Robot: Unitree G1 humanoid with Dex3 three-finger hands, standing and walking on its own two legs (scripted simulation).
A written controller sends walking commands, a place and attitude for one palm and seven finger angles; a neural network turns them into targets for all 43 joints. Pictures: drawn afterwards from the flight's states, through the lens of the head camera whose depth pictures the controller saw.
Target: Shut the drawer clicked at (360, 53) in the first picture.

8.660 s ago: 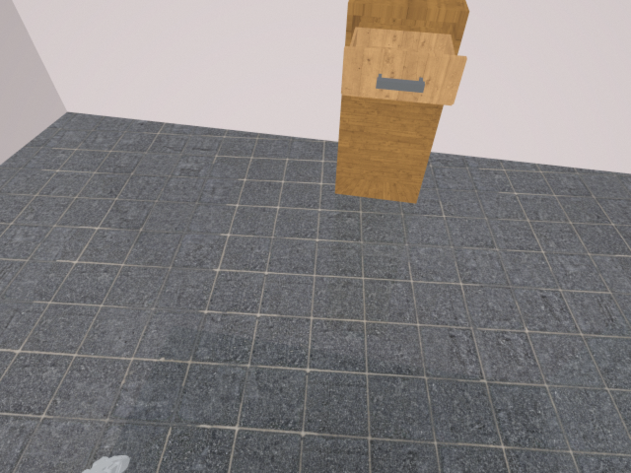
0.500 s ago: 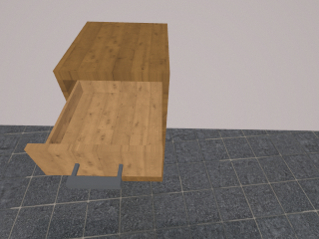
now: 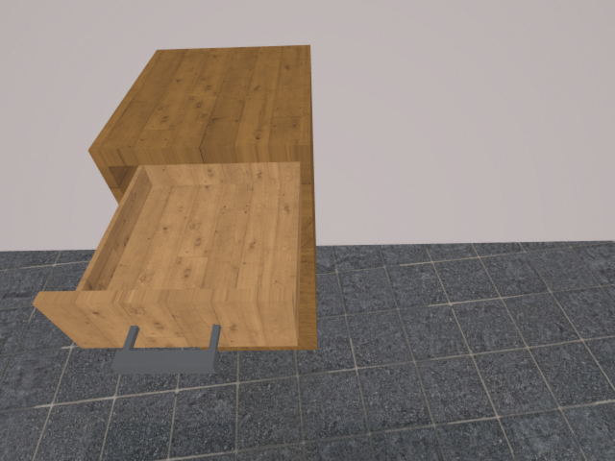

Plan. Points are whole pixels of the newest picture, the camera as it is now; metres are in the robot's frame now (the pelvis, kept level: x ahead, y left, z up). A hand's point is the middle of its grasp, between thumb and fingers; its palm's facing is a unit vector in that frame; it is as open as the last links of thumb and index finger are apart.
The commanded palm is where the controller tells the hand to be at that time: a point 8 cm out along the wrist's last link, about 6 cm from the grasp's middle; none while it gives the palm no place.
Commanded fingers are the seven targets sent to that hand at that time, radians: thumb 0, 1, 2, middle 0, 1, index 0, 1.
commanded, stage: come to a stop and stand still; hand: left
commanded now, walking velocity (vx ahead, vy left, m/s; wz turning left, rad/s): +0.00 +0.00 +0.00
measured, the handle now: (170, 347) +0.27 +0.22 -0.03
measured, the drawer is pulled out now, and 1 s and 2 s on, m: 0.30 0.30 0.30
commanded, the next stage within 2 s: look again from close up in 1.00 s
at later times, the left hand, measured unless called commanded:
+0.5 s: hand out of the picture +0.03 +0.23 -0.17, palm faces +0.02 -0.98 -0.22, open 7.3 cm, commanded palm none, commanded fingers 0.00 0.90 0.90 -0.20 -0.30 -0.20 -0.30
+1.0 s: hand out of the picture +0.05 +0.22 -0.17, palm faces +0.01 -0.98 -0.20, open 7.3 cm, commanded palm none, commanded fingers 0.00 0.90 0.90 -0.20 -0.30 -0.20 -0.30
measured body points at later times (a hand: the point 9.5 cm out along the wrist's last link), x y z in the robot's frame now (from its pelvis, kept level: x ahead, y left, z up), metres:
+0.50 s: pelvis +0.01 +0.06 +0.00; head +0.00 +0.05 +0.45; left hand +0.03 +0.29 -0.15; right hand +0.01 -0.16 -0.16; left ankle +0.00 +0.14 -0.73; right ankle +0.03 -0.08 -0.73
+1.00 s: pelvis +0.04 +0.05 +0.00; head +0.03 +0.05 +0.45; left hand +0.05 +0.28 -0.15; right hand +0.04 -0.17 -0.16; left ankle +0.00 +0.14 -0.73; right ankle +0.03 -0.08 -0.73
